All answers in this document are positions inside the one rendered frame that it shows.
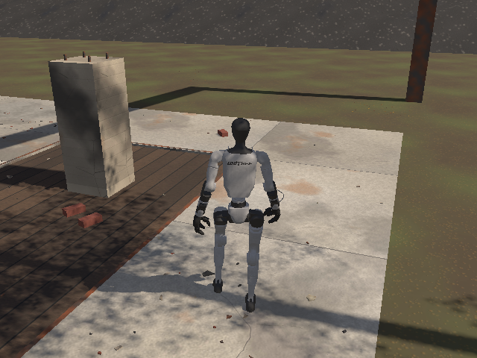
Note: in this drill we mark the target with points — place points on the left robot forearm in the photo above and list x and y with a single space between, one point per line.
203 201

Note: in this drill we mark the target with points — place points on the right robot hand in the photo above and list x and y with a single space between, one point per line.
269 212

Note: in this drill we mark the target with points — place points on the robot torso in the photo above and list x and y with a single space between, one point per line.
239 173

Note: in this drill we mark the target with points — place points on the left robot shin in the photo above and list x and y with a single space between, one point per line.
218 259

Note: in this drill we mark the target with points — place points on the right robot forearm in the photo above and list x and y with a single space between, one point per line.
273 198

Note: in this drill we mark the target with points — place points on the left robot upper arm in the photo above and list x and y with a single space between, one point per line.
212 170

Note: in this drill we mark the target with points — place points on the right robot upper arm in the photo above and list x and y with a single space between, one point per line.
266 169

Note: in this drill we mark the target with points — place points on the left robot hand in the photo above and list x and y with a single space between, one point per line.
198 225

